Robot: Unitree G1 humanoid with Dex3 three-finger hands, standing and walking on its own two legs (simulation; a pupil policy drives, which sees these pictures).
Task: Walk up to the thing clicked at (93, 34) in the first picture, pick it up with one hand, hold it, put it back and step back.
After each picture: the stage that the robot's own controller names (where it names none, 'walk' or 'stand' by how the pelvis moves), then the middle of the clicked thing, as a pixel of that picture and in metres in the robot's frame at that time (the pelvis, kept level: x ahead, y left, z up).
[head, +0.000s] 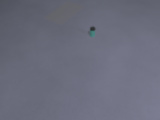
stand; (92, 31) +1.59 -0.07 -0.72
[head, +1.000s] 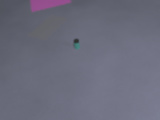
walk; (76, 44) +1.45 +0.25 -0.69
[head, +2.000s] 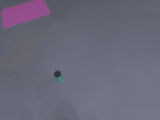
walk; (58, 76) +0.90 +0.38 -0.71
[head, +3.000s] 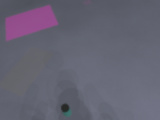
walk; (66, 110) +0.55 +0.27 -0.71
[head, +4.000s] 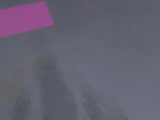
stand; out of the picture +0.35 +0.21 -0.69
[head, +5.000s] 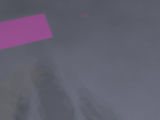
stand; out of the picture +0.32 +0.21 -0.72
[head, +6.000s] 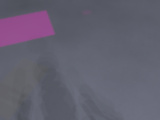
stand; out of the picture +0.32 +0.20 -0.72
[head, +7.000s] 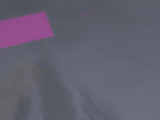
stand; out of the picture +0.31 +0.21 -0.73
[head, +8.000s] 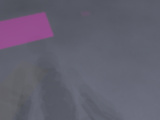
stand; out of the picture +0.30 +0.21 -0.73
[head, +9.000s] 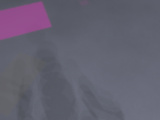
go down; out of the picture +0.30 +0.21 -0.72
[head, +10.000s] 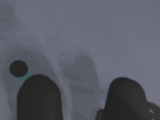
go down; (20, 71) +0.36 +0.27 -0.29
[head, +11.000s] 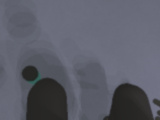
close in; (32, 75) +0.36 +0.27 -0.31
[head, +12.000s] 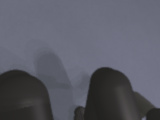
close in; out of the picture +0.33 +0.30 -0.21
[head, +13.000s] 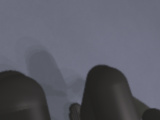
close; out of the picture +0.33 +0.31 -0.21
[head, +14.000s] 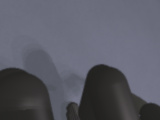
lift; out of the picture +0.32 +0.30 -0.21
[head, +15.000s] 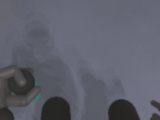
lift; (26, 87) +0.31 +0.21 -0.02
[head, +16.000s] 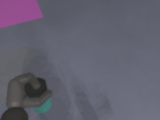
hold; (39, 96) +0.31 +0.18 -0.02
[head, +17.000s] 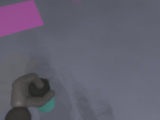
hold; (42, 95) +0.32 +0.17 -0.02
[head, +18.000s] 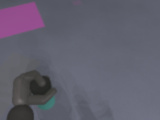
hold; (43, 93) +0.32 +0.17 +0.00
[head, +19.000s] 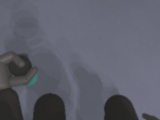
crouch; (24, 71) +0.37 +0.23 -0.10
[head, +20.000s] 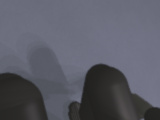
lower; out of the picture +0.35 +0.33 -0.21
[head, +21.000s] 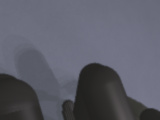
lower; out of the picture +0.36 +0.33 -0.22
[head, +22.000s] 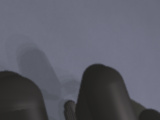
lower; out of the picture +0.35 +0.33 -0.21
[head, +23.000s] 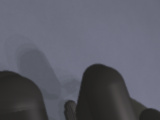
lower; out of the picture +0.35 +0.33 -0.21
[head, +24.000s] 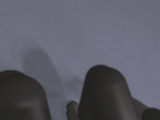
loosen; out of the picture +0.33 +0.31 -0.21
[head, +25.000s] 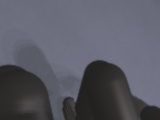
withdraw; out of the picture +0.33 +0.30 -0.21
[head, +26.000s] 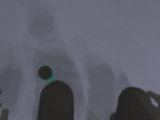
walk; (47, 74) +0.39 +0.25 -0.37
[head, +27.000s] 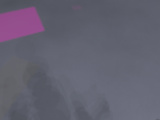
stand; out of the picture +0.31 +0.20 -0.66
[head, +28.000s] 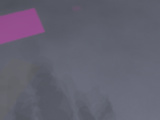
stand; out of the picture +0.31 +0.22 -0.67
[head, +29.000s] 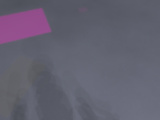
stand; out of the picture +0.33 +0.20 -0.71
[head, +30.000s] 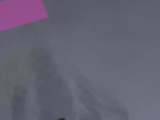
walk; out of the picture +0.36 +0.19 -0.70
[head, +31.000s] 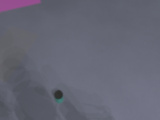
walk; (59, 96) +0.54 +0.17 -0.71
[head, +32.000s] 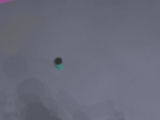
walk; (59, 63) +0.85 +0.29 -0.69
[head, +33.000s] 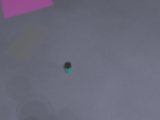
stand; (68, 68) +0.94 +0.22 -0.71
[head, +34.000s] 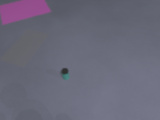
stand; (65, 74) +0.94 +0.23 -0.73
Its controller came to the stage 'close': yes
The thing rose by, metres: 0.70
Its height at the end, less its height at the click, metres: +0.00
